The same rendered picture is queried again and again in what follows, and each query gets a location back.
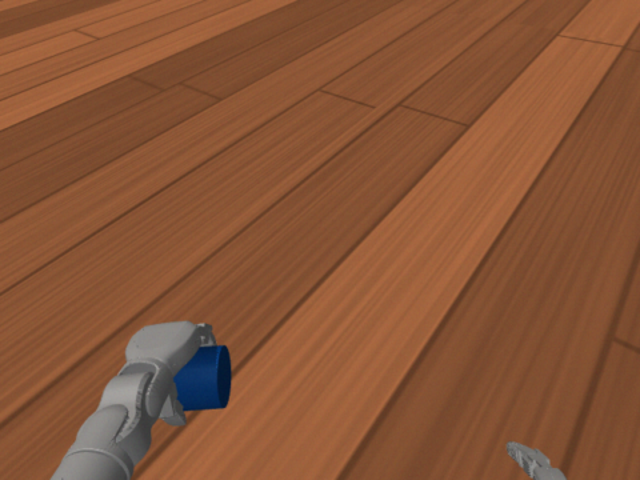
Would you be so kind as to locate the left robot arm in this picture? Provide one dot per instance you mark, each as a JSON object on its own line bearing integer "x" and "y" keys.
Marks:
{"x": 118, "y": 434}

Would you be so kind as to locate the left robot hand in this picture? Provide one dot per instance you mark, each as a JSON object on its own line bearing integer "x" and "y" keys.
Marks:
{"x": 174, "y": 344}

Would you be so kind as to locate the right robot hand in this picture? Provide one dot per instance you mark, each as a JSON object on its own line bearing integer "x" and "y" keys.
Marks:
{"x": 535, "y": 464}

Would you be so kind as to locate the can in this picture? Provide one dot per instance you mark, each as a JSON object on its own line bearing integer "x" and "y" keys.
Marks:
{"x": 205, "y": 381}

